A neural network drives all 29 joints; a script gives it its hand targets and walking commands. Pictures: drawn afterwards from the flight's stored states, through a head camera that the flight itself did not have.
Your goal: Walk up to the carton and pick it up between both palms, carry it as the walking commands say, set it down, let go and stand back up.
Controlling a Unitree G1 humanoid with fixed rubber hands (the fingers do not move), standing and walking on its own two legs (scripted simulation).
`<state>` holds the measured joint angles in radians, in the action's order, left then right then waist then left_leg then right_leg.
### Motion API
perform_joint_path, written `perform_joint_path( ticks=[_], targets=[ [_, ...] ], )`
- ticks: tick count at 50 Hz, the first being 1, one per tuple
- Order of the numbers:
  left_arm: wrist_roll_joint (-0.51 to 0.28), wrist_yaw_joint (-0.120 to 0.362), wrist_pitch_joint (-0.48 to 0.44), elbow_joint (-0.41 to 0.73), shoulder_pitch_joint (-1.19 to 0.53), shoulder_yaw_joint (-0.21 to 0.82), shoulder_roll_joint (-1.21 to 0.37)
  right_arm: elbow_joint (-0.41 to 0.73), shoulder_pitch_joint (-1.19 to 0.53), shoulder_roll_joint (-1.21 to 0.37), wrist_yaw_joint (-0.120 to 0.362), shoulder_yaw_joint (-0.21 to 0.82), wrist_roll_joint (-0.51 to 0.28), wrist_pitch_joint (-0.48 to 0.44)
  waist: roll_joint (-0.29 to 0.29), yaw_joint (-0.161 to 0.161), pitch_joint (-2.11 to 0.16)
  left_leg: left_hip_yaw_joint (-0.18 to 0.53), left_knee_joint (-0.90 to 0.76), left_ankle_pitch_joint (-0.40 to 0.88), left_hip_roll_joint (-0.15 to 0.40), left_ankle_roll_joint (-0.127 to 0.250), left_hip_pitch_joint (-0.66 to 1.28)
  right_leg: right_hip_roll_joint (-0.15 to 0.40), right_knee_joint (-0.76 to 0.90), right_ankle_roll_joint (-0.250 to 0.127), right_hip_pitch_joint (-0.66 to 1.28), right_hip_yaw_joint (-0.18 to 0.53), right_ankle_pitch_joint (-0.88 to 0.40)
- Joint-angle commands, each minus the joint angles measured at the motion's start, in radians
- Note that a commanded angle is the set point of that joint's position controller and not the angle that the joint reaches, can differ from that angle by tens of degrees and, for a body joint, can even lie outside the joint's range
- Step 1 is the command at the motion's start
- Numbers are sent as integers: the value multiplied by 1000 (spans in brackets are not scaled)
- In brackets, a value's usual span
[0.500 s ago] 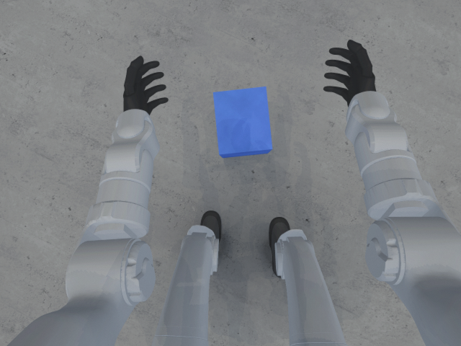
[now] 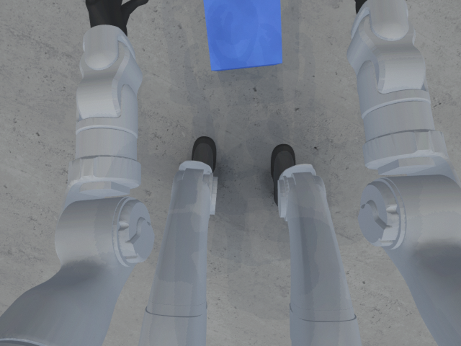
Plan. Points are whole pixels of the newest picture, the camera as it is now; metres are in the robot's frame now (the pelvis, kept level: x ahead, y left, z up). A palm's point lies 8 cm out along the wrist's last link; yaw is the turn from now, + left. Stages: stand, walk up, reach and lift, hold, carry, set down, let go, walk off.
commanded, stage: reach and lift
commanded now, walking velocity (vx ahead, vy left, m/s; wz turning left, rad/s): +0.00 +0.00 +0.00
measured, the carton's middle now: (242, 25) +0.54 +0.02 -0.55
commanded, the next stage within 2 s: none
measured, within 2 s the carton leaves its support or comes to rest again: neither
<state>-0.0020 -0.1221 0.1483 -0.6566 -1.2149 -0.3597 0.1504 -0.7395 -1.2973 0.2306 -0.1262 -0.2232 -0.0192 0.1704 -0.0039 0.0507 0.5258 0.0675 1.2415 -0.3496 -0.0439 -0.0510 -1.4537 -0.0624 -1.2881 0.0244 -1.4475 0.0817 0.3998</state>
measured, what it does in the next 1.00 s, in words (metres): lowers itself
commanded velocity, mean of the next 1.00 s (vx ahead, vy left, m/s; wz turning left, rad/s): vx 0.00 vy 0.00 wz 0.00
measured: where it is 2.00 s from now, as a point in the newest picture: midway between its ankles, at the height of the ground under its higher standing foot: (242, 184)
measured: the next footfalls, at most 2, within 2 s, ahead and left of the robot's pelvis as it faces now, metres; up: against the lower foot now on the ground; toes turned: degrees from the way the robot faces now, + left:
none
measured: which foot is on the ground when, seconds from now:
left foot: down 0.00-1.00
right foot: down 0.00-1.00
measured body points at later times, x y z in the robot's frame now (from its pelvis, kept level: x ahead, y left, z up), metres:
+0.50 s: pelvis -0.04 +0.01 -0.17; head +0.34 +0.02 +0.06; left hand +0.51 +0.18 -0.34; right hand +0.55 -0.15 -0.34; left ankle +0.11 +0.14 -0.60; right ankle +0.09 -0.12 -0.60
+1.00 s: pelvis -0.02 +0.01 -0.25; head +0.36 +0.00 -0.03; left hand +0.52 +0.19 -0.46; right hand +0.53 -0.14 -0.46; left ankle +0.10 +0.14 -0.60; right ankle +0.09 -0.12 -0.60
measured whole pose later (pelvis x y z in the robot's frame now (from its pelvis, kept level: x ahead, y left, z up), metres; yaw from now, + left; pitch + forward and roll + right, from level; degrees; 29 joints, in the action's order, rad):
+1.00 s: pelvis -0.02 +0.01 -0.25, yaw -1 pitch +33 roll +1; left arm -0.21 -0.17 0.07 -1.10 -1.50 -0.18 0.28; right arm -1.10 -1.52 0.38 -0.12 0.00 -0.21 0.10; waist 0.02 0.05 0.52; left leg 0.05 2.14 -0.54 -0.06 -0.07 -2.18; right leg -0.09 -2.19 0.06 -2.16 0.06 0.60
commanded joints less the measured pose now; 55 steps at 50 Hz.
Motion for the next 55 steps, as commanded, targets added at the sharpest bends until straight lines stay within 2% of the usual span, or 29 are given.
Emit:
perform_joint_path(
  ticks=[1, 3, 5, 6, 7, 8, 10, 14, 15, 16, 20, 21, 22, 23, 24, 27, 29, 30, 31, 32, 34, 38, 39, 42, 44, 47, 51, 52, 55],
  targets=[
    [-59, -41, -29, 149, -448, 53, 141, 171, -497, 165, -31, 0, -15, -37, -21, 9, -2134, -118, 163, 469, -64, 32, 635, -55, -88, 24, 462, -103, -358],
    [-46, -52, -10, 80, -419, 51, 182, 59, -484, 191, -31, 30, -24, -12, -49, 36, -2080, -141, 202, 337, -66, 25, 525, -45, -133, 25, 392, -117, -236],
    [-105, -84, 13, 215, -515, 114, 153, 148, -549, 199, -27, 58, -83, 5, -37, -5, -2228, -140, 196, 258, -52, 13, 620, -56, -123, -3, 464, -124, -171],
    [-78, -82, 23, -2, -502, 90, 179, -72, -546, 205, -28, 58, -79, 18, -23, 24, -1985, -158, 241, 124, -40, 11, 440, -46, -170, -2, 280, -126, -34],
    [-87, -100, 28, 309, -529, 128, 160, 218, -560, 203, -35, 89, -97, 16, -26, 43, -2333, -164, 233, 307, -64, -2, 699, -67, -171, 3, 479, -153, -196],
    [-78, -98, 36, -83, -461, 86, 208, -172, -514, 247, -26, 44, -87, 20, -18, 20, -1901, -133, 268, 130, -31, 11, 416, -49, -227, -7, 178, -141, -23],
    [-68, -103, 34, 107, -498, 108, 177, 3, -549, 262, -7, 64, -88, 7, -26, 22, -2051, -135, 285, 151, -37, 14, 508, -62, -241, -7, 212, -166, -44],
    [-120, -99, 46, -68, -530, 119, 166, -121, -604, 277, -10, 64, -104, 4, -46, 1, -1943, -134, 370, 96, -24, 10, 411, -52, -323, -4, 63, -195, 28],
    [-117, -112, 41, 110, -603, 130, 207, 42, -684, 306, -11, 80, -128, 2, -30, 24, -2126, -143, 394, 175, -25, 8, 516, -55, -346, -1, 165, -190, -50],
    [-119, -122, 41, -25, -591, 131, 177, -114, -626, 315, -5, 71, -129, 1, 13, 7, -1963, -128, 408, 133, -25, 9, 461, -46, -378, -7, 3, -184, 13],
    [-144, -108, 36, 25, -582, 136, 210, -15, -674, 283, -9, 129, -161, 1, -58, 31, -2069, -163, 494, 169, -31, 21, 398, -45, -432, 1, 108, -180, -62],
    [-165, -115, 41, 71, -621, 163, 177, 16, -675, 298, -11, 116, -154, -5, -6, -3, -2089, -155, 485, 181, -29, 10, 425, -49, -449, -2, 140, -180, -81],
    [-165, -113, 35, -74, -614, 141, 226, -142, -684, 305, -9, 116, -161, -3, -51, -3, -1881, -138, 498, 89, -12, 14, 276, -34, -476, -10, 20, -180, 7],
    [-146, -115, 29, 148, -625, 141, 211, 47, -658, 311, -22, 101, -146, -5, -25, -7, -2119, -168, 508, 176, -36, 11, 410, -54, -457, -5, 155, -172, -81],
    [-159, -108, 15, -118, -566, 165, 162, -230, -609, 240, -6, 152, -168, -2, -29, 25, -1796, -153, 531, 122, -27, 2, 237, -32, -474, -25, -20, -147, -13],
    [-163, -107, -21, 93, -630, 150, 228, 24, -684, 242, -11, 159, -209, -40, -38, 23, -2063, -140, 591, 303, -23, 19, 371, -39, -547, 11, 76, -168, -199],
    [-139, -99, -30, -141, -534, 152, 218, -236, -584, 270, -11, 119, -161, -47, -4, 37, -1817, -151, 615, 219, -19, 2, 212, -31, -575, 0, -54, -155, -103],
    [-149, -101, -38, 24, -579, 143, 205, -53, -620, 281, -15, 129, -155, -56, -12, 11, -1971, -151, 629, 269, -37, 4, 291, -39, -555, -1, 60, -138, -163],
    [-204, -92, -34, -84, -600, 178, 187, -114, -656, 272, -16, 150, -155, -57, -76, -5, -1843, -139, 643, 200, -18, 16, 162, -24, -589, 9, 33, -152, -130],
    [-178, -95, -49, 19, -622, 144, 238, -29, -662, 261, -21, 147, -176, -63, -70, 24, -1916, -165, 639, 230, -32, -3, 185, -36, -574, 14, 88, -138, -179],
    [-214, -79, -43, -179, -592, 176, 181, -150, -664, 267, -22, 161, -156, -62, -87, -18, -1758, -164, 662, 138, -17, 13, 50, -26, -583, 11, 42, -127, -110],
    [-179, -79, -88, -70, -608, 143, 255, -8, -688, 289, -31, 150, -178, -95, -44, 34, -1894, -170, 739, 287, -21, 11, 94, -24, -654, 18, 59, -103, -234],
    [-167, -77, -89, -247, -549, 166, 209, -212, -616, 264, -18, 153, -169, -95, -6, 24, -1734, -152, 721, 253, -21, 7, 45, -25, -670, 16, -56, -118, -189],
    [-157, -59, -104, -287, -531, 112, 263, -190, -627, 238, -10, 192, -171, -101, -94, 67, -1641, -144, 753, 218, -17, 7, -81, -15, -692, 26, -76, -98, -172],
    [-183, -58, -117, -277, -550, 130, 236, -169, -633, 255, -2, 212, -161, -118, -130, 32, -1655, -166, 796, 235, -16, 4, -86, -14, -693, 18, -71, -84, -181],
    [-215, -43, -125, -250, -604, 189, 198, -171, -658, 240, 12, 214, -194, -118, -23, 26, -1665, -143, 792, 256, -11, -2, -9, -12, -738, 25, -129, -107, -193],
    [-226, -17, -147, -407, -583, 196, 203, -317, -587, 255, 22, 207, -155, -144, -52, -24, -1381, -109, 833, 192, 6, -1, -138, 12, -737, 21, -285, -80, -110],
    [-197, -16, -150, -427, -557, 169, 195, -292, -621, 253, 32, 204, -166, -153, -49, 30, -1301, -114, 838, 201, -4, -2, -213, 4, -749, 26, -324, -65, -113],
    [-216, -19, -174, -363, -625, 198, 221, -286, -647, 254, 45, 200, -185, -166, -34, 3, -1342, -88, 829, 235, 3, 0, -166, 11, -794, 20, -358, -104, -158]
  ],
)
